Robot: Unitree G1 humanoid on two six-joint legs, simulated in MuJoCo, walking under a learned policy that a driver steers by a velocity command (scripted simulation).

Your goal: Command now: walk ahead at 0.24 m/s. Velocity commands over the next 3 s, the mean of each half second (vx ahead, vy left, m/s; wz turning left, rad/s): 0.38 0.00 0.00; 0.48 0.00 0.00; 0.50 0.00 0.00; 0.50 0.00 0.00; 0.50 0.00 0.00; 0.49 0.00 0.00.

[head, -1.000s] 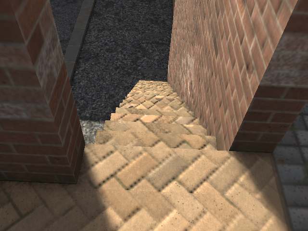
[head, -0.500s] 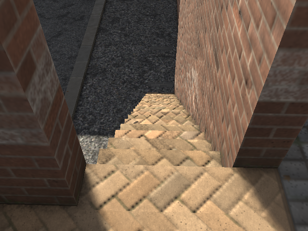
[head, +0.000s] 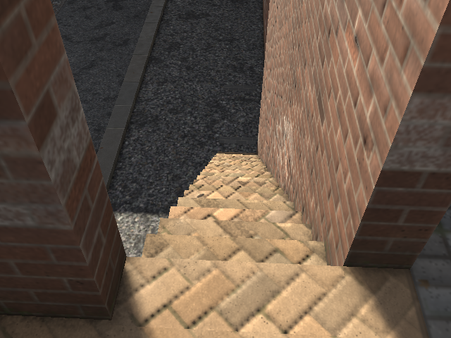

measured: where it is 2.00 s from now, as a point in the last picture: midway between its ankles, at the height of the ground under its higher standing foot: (233, 259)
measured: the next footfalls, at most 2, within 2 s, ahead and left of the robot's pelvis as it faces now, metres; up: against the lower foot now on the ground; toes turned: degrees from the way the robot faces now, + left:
right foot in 0.58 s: +0.38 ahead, -0.13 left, +0.00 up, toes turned -4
left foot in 1.10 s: +0.68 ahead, +0.09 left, +0.00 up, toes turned -1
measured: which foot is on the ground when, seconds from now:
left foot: down 0.00-0.58, up 0.60-1.00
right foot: down 0.00-0.10, up 0.12-0.56, down 0.58-1.00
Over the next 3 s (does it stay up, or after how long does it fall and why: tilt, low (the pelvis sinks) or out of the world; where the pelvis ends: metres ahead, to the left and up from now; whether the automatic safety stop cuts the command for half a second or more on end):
stays up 1.42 -0.01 -0.65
